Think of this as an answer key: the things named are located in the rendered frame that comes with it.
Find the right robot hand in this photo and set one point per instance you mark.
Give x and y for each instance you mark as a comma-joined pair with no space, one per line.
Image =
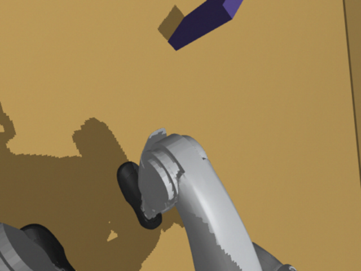
267,261

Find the left robot foot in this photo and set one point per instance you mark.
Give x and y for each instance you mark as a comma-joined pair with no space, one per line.
45,239

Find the right robot foot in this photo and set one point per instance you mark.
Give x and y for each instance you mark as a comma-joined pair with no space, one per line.
127,177

